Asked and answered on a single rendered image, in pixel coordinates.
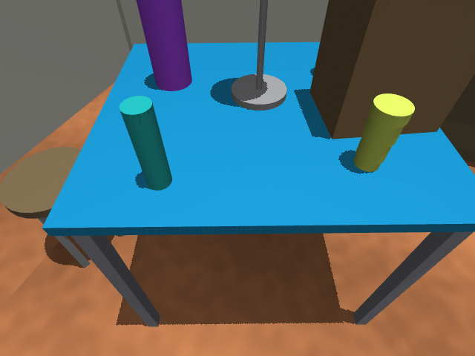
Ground desk lamp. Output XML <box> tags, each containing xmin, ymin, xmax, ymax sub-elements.
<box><xmin>232</xmin><ymin>0</ymin><xmax>287</xmax><ymax>111</ymax></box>

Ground stool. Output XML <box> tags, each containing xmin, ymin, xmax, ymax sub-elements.
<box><xmin>0</xmin><ymin>147</ymin><xmax>124</xmax><ymax>268</ymax></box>

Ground table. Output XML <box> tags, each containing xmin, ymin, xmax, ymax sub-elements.
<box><xmin>42</xmin><ymin>42</ymin><xmax>475</xmax><ymax>327</ymax></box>

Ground bookshelf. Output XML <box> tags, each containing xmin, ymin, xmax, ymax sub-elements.
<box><xmin>440</xmin><ymin>74</ymin><xmax>475</xmax><ymax>163</ymax></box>

